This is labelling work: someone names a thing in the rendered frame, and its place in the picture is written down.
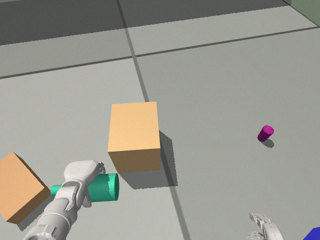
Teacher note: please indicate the left robot hand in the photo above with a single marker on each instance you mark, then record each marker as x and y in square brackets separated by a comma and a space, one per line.
[87, 171]

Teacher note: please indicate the left robot arm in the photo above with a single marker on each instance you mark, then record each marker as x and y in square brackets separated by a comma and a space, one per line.
[60, 214]

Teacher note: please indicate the right robot hand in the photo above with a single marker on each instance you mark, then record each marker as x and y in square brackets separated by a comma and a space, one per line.
[270, 230]

